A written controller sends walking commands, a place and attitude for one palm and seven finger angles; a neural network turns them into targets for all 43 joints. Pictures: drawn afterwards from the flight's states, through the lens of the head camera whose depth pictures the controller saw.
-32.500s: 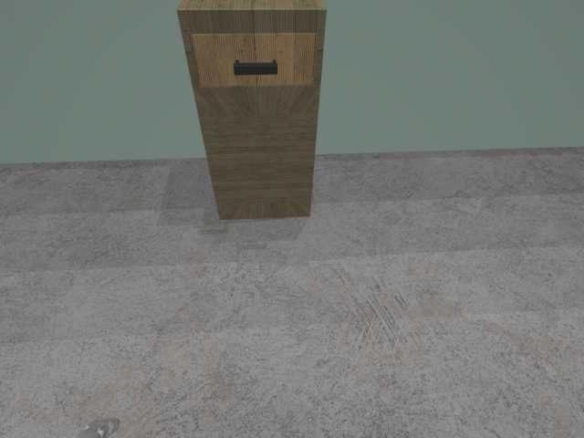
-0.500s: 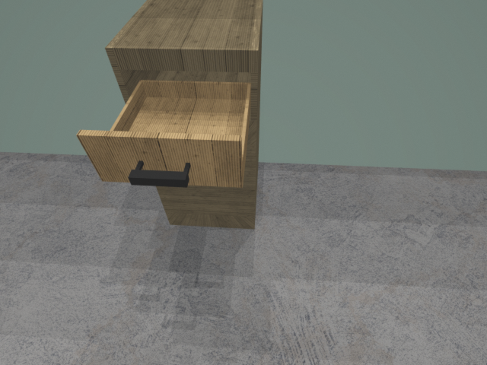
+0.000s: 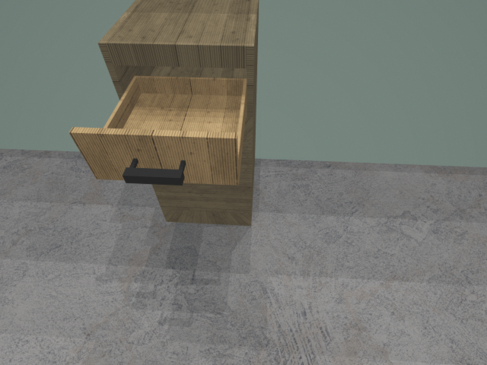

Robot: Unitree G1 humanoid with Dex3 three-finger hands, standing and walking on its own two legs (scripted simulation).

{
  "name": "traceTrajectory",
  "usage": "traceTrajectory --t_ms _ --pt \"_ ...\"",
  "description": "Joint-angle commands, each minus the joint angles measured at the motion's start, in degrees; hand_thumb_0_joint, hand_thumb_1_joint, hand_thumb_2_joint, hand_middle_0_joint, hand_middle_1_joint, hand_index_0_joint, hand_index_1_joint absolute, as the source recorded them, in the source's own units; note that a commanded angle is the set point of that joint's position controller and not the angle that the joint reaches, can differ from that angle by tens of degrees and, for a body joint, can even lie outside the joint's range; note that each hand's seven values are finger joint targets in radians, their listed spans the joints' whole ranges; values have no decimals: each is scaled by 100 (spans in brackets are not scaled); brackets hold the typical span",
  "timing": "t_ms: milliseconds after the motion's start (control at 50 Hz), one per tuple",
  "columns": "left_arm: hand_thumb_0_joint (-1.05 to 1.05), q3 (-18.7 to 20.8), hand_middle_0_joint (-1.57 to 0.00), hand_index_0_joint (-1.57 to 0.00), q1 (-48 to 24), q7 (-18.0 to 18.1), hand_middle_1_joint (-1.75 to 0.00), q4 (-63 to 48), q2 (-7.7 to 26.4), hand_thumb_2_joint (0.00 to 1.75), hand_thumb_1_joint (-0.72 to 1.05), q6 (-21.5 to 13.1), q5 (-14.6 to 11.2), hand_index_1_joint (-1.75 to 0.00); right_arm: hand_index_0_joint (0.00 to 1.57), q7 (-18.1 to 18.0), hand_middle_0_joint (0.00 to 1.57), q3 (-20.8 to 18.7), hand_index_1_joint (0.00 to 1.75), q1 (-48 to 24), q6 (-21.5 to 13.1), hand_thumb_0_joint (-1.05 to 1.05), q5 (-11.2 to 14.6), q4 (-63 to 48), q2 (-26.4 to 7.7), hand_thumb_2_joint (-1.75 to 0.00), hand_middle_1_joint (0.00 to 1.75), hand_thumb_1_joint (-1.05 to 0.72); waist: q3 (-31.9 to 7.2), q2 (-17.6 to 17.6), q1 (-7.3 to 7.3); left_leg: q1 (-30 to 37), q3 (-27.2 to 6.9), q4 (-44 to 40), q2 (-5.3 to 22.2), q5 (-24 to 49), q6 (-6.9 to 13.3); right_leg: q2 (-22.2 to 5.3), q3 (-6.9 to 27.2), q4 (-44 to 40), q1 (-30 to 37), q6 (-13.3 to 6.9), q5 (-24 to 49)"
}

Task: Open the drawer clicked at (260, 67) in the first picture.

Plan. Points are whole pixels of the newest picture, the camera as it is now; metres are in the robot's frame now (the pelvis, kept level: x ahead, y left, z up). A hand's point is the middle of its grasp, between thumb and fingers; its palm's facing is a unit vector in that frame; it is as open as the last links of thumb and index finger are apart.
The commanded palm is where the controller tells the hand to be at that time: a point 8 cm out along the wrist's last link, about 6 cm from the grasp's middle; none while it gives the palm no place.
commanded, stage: look to check the result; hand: left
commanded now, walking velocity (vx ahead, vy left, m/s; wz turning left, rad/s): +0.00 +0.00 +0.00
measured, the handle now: (156, 169) +0.53 +0.24 -0.03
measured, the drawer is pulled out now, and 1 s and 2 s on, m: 0.30 0.30 0.30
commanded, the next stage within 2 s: stand and wait in 0.32 s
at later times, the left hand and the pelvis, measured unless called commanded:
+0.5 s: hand out of the picture +0.01 +0.16 -0.17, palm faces +0.04 -0.98 -0.21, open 7.4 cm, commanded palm none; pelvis +0.01 -0.01 +0.00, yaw +0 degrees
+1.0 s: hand out of the picture +0.03 +0.16 -0.17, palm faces +0.03 -0.97 -0.22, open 7.4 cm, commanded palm none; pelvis +0.02 -0.02 +0.00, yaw +0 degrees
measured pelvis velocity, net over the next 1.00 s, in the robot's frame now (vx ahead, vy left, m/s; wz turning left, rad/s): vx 0.02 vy -0.02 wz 0.00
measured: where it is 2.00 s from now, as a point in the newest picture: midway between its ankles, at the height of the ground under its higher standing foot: outside the picture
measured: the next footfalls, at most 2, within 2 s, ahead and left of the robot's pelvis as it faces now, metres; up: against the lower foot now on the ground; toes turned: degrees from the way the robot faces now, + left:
none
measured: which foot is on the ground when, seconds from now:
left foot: down 0.00-1.00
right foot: down 0.00-1.00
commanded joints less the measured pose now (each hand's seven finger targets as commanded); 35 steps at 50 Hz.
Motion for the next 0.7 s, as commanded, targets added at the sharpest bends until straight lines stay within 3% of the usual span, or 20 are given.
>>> traceTrajectory --t_ms 0,100,500,680 --pt "0 71 -20 -20 403 23 -30 -125 591 90 90 -95 18 -30 20 -5 20 -75 30 585 -51 0 -13 -38 -409 -90 30 -90 308 -103 -3 -308 -527 -529 471 -115 172 -518 655 -596 -176 -87 -344" --pt "0 78 -20 -20 391 27 -30 -148 592 90 90 -102 20 -30 20 -1 20 -89 30 562 -39 0 -21 -40 -418 -90 30 -90 305 -115 -11 -263 -486 -487 448 -129 166 -521 709 -657 -226 -87 -453" --pt "0 107 -20 -20 235 30 -30 -160 714 90 90 -147 12 -30 20 -20 20 -97 30 370 -69 0 -9 -32 -534 -90 30 -90 86 -40 -5 -30 -452 -479 510 423 108 -566 655 -608 116 -108 383" --pt "0 126 -20 -20 160 29 -30 -173 790 90 90 -152 17 -30 20 -9 20 -113 30 290 -49 0 -8 -36 -610 -90 30 -90 169 -100 -9 20 -438 -505 505 293 95 -553 726 -733 9 -112 147"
